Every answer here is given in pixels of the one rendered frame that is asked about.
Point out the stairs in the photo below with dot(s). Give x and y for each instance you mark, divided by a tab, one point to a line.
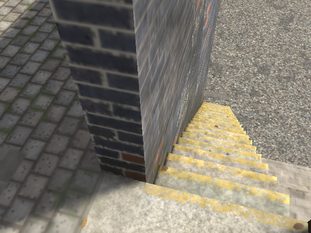
214	158

